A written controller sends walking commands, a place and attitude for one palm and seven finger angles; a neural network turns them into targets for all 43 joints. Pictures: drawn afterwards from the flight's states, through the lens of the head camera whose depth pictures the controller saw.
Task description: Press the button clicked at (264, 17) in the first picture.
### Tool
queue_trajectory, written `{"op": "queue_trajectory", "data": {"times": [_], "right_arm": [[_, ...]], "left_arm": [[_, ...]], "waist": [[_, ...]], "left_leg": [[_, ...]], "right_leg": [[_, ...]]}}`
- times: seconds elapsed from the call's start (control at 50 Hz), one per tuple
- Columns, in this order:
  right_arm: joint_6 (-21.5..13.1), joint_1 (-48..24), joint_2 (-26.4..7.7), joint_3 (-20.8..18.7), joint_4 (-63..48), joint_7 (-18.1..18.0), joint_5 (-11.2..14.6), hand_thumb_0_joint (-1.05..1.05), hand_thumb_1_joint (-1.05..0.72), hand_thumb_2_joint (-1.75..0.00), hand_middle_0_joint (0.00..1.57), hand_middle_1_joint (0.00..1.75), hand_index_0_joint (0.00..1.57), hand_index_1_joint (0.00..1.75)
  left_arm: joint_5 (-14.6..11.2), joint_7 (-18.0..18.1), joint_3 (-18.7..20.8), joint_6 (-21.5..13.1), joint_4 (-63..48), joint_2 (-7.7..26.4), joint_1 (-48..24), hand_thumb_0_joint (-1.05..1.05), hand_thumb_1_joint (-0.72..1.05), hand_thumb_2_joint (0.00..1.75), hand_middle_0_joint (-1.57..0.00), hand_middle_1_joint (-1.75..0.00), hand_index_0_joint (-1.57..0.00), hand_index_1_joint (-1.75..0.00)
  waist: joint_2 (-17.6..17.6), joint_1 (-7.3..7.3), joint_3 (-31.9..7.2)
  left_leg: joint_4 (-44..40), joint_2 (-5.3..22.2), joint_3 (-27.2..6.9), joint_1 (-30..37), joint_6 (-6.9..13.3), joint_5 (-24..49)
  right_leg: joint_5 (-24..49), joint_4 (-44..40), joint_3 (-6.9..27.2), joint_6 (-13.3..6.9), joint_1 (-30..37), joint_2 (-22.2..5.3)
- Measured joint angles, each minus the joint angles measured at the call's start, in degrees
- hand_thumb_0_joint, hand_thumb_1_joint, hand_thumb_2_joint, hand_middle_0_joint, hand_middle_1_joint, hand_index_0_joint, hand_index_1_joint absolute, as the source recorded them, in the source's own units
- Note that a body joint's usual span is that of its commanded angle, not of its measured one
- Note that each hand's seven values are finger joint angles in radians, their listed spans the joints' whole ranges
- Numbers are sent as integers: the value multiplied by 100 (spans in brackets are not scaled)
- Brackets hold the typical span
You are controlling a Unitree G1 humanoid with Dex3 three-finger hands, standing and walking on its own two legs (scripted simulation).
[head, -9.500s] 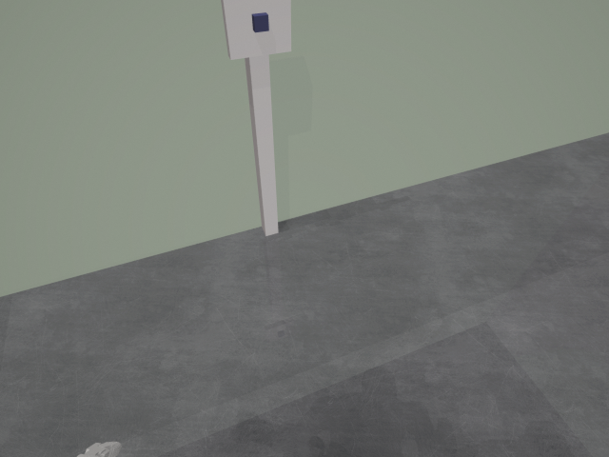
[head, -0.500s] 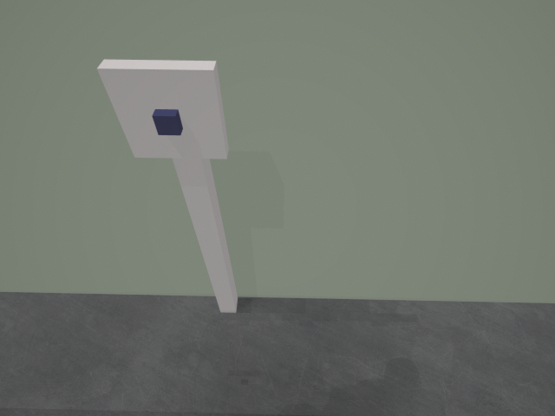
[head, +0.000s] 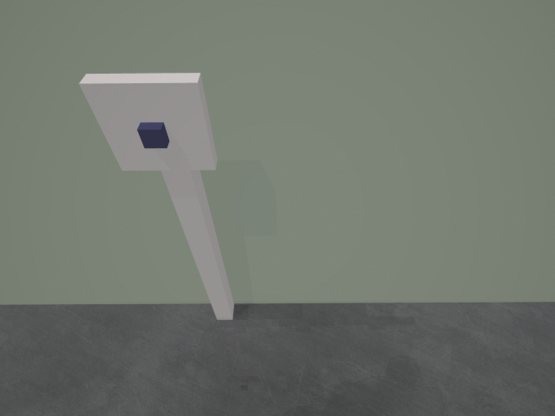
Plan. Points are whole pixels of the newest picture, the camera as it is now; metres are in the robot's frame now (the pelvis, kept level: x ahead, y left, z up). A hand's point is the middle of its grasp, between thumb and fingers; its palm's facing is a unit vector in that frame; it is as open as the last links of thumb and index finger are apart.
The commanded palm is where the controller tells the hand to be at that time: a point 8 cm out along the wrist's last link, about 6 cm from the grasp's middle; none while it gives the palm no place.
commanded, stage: come to a stop and stand still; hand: left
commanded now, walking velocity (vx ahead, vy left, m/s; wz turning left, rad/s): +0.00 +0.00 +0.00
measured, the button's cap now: (154, 134) +0.52 +0.25 +0.12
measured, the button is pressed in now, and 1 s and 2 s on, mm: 0 0 0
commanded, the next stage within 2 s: look again from close up in 0.72 s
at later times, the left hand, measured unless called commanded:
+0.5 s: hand out of the picture +0.00 +0.14 -0.17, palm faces +0.04 -0.98 -0.20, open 7.4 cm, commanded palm none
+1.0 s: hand out of the picture -0.01 +0.13 -0.17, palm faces +0.05 -0.98 -0.18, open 7.4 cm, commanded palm none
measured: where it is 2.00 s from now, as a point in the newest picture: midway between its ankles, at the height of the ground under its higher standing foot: outside the picture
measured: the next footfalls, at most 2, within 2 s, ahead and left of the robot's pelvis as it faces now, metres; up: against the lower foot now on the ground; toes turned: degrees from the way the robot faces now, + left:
none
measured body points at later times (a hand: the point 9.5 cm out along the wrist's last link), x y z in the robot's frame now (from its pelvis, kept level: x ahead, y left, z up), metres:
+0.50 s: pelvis +0.01 -0.03 +0.00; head +0.02 -0.04 +0.45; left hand +0.00 +0.19 -0.16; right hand +0.01 -0.25 -0.16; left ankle -0.04 +0.11 -0.74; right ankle -0.01 -0.14 -0.74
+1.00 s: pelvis +0.00 -0.04 +0.00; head +0.02 -0.04 +0.45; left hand -0.01 +0.19 -0.16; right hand +0.00 -0.25 -0.16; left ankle -0.04 +0.11 -0.74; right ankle -0.01 -0.14 -0.74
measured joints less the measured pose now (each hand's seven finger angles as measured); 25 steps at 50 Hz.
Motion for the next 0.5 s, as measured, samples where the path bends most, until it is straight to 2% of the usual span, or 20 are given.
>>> {"op": "queue_trajectory", "data": {"times": [0.5], "right_arm": [[35, -82, 100, -12, 258, -20, 3, 0, -91, -90, 20, 30, 20, 30]], "left_arm": [[-10, -22, 28, -52, 108, 9, 21, 1, 91, 90, -20, -30, -20, -30]], "waist": [[-64, 18, 17]], "left_leg": [[-154, 276, -182, 74, -287, 83]], "right_leg": [[-14, -127, -206, -276, 114, 273]]}}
